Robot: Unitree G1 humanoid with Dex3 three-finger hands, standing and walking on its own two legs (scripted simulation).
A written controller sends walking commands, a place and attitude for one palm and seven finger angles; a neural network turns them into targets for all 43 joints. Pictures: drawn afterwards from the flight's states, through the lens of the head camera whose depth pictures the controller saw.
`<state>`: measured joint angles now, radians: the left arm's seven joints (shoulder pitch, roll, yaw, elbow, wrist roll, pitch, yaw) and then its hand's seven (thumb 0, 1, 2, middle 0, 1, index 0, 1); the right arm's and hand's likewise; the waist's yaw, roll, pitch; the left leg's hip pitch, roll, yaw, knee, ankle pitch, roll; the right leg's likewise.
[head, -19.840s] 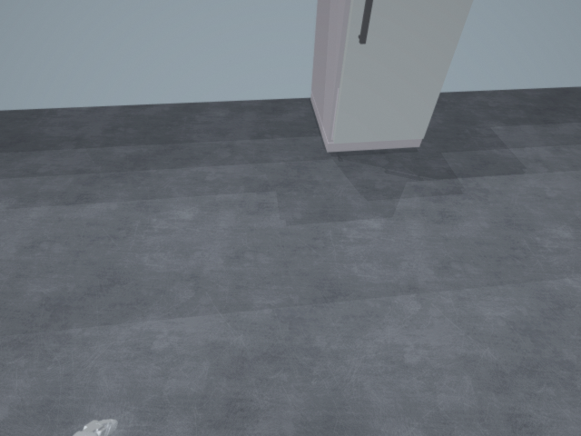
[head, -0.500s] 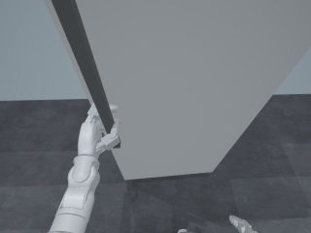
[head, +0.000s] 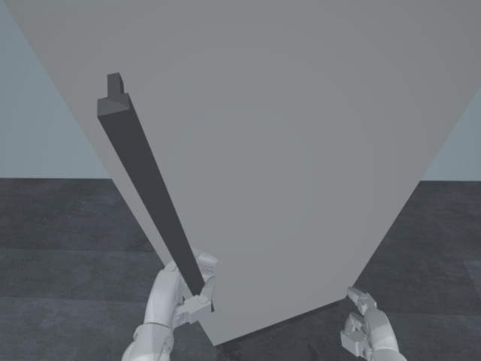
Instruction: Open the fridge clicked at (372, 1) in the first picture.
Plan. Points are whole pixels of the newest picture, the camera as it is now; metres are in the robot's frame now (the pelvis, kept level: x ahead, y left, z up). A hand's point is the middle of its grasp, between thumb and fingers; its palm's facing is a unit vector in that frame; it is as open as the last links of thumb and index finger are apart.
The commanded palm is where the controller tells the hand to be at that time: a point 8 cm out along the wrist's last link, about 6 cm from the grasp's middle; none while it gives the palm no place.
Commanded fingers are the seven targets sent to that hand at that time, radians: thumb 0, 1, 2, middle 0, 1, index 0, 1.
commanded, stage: walk backward, drawing the door open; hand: left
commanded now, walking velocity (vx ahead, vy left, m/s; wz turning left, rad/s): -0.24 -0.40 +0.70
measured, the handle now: (179, 239) +0.27 +0.10 +0.11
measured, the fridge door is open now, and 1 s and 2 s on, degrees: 21 54 82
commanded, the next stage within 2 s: stop walking and hold the door back in 1.46 s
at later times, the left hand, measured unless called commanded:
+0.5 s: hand out of the picture +0.13 +0.01 +0.01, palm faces +0.14 -0.98 -0.15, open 5.8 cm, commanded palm +0.09 +0.05 +0.01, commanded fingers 0.00 0.90 0.90 -0.45 -1.40 -0.45 -1.40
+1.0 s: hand out of the picture +0.03 -0.12 +0.01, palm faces +0.48 -0.86 -0.19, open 5.9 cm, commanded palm -0.02 -0.09 +0.01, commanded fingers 0.00 0.90 0.90 -0.45 -1.40 -0.45 -1.40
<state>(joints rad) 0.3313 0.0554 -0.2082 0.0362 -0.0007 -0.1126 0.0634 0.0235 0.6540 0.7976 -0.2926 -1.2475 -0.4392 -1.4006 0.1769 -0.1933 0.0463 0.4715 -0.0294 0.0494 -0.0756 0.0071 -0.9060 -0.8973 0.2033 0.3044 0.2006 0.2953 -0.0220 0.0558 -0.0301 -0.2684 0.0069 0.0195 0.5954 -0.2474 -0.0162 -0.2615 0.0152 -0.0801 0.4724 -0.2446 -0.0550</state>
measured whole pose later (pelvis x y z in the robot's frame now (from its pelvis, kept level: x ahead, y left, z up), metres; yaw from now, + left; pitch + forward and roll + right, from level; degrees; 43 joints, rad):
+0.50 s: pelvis -0.10 -0.13 -0.02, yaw +13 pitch -2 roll +0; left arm 0.17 0.10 -0.13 0.13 0.00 -0.10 0.08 -0.01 0.61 0.81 -0.38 -1.27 -0.43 -1.40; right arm 0.23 -0.16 0.00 0.68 -0.01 -0.04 -0.09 0.01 -0.90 -0.90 0.20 0.30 0.20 0.30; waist -0.07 0.05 0.04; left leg -0.47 0.07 -0.13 0.75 -0.38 -0.04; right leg -0.37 0.02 -0.09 0.57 -0.16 -0.08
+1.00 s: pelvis -0.13 -0.35 -0.03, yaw +37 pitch +0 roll -2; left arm 0.13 0.12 -0.13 0.01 0.05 -0.13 0.03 -0.01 0.60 0.78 -0.39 -1.33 -0.44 -1.40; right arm 0.21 -0.19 -0.02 0.69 -0.01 -0.14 -0.06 0.01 -0.90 -0.90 0.21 0.30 0.20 0.30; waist -0.03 0.08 0.14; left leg -0.47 0.14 -0.19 0.79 -0.41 -0.06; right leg -0.36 -0.04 -0.06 0.66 -0.29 0.03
